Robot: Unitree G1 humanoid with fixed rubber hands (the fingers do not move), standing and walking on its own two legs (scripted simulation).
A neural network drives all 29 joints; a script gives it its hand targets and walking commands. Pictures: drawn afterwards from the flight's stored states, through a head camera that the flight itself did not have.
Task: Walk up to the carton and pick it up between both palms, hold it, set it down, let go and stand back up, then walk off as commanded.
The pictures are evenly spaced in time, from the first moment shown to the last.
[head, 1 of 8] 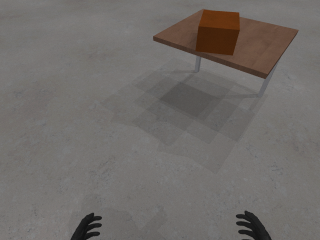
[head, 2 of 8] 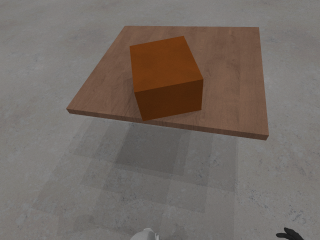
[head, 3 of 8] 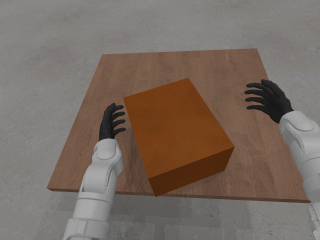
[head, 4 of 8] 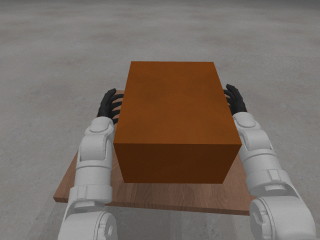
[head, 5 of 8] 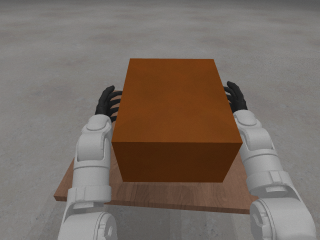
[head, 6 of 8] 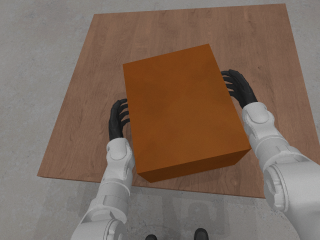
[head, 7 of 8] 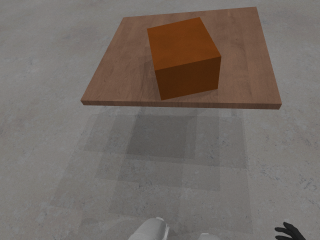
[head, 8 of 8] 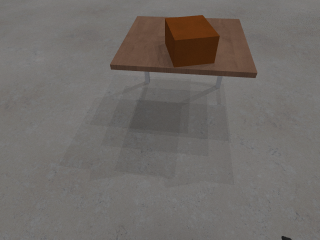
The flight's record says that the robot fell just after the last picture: no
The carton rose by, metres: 0.27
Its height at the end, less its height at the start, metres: +0.00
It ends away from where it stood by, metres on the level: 0.03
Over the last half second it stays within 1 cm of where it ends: yes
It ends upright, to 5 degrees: yes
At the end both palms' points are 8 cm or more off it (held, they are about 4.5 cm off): yes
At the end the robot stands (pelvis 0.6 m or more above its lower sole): yes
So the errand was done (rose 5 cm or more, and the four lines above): yes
